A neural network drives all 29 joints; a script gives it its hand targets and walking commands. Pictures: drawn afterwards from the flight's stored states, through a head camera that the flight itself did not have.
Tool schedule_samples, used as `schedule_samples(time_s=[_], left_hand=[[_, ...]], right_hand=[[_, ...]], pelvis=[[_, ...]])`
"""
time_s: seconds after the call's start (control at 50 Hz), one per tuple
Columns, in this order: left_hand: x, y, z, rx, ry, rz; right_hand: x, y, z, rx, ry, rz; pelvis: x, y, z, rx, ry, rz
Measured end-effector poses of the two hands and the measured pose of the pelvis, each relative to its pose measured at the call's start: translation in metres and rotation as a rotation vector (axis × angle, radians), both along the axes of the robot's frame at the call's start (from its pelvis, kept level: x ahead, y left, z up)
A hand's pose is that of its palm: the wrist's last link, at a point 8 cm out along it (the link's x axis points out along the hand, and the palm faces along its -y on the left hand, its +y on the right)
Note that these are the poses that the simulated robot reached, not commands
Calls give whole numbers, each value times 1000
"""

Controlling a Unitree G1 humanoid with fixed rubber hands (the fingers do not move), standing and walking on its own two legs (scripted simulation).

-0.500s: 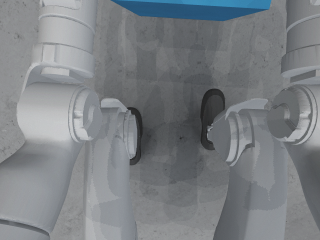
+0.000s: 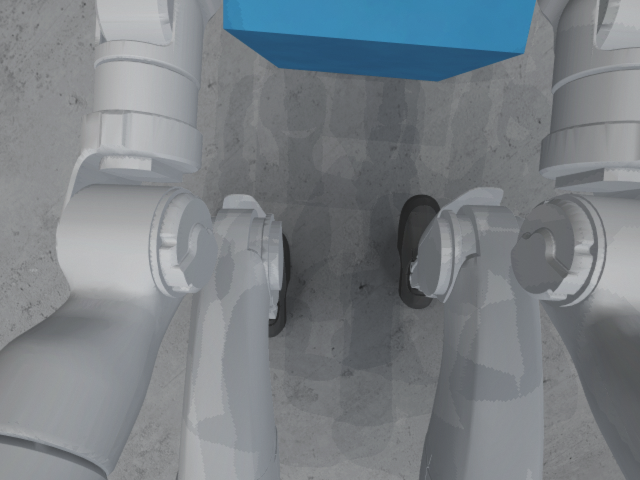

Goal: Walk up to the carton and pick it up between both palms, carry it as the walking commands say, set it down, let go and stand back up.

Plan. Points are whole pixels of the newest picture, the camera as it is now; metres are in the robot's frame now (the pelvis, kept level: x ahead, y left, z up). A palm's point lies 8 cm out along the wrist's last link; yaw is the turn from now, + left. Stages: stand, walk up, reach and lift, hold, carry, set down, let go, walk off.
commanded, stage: reach and lift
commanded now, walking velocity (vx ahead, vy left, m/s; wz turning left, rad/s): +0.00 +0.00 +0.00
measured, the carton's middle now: out of the picture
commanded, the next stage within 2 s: none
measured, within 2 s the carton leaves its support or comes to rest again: neither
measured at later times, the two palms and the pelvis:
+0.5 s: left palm out of the picture +0.55 +0.12 -0.01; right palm out of the picture +0.54 -0.18 -0.02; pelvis -0.01 +0.00 +0.05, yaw +0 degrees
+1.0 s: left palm out of the picture +0.52 +0.13 +0.06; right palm out of the picture +0.51 -0.18 +0.05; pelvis -0.01 +0.00 +0.10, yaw +1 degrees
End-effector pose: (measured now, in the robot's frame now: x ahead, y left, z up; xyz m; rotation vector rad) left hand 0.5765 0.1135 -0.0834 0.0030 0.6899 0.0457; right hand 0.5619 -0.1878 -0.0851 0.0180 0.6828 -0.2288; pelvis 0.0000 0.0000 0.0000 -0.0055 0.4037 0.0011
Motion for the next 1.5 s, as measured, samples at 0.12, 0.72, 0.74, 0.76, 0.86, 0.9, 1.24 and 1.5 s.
schedule_samples(time_s=[0.12, 0.72, 0.74, 0.76, 0.86, 0.9, 1.24, 1.5], left_hand=[[-6, 3, 13, 4, 6, -2], [-41, 8, 98, 4, 2, 13], [-42, 9, 101, 5, 0, 14], [-43, 9, 105, 5, -2, 14], [-47, 10, 127, 6, -20, 15], [-48, 10, 134, 6, -24, 16], [-64, 17, 177, -1, -16, 24], [-79, 19, 213, -1, 4, 31]], right_hand=[[-6, 3, 13, -4, 6, 5], [-40, 8, 94, -6, 5, 22], [-41, 9, 97, -6, 3, 24], [-42, 9, 101, -8, 1, 26], [-44, 10, 123, -8, -16, 27], [-45, 10, 129, 2, -21, 19], [-60, 17, 175, -20, -10, 40], [-77, 19, 206, -9, 10, 40]], pelvis=[[-1, 0, 12, 0, -13, 2], [-8, -1, 73, 3, -116, 10], [-8, -1, 75, 4, -121, 10], [-9, -1, 77, 4, -126, 10], [-12, -1, 87, 4, -150, 11], [-13, -1, 92, 4, -154, 12], [-10, 2, 130, 1, -211, 16], [-7, 2, 164, 5, -258, 20]])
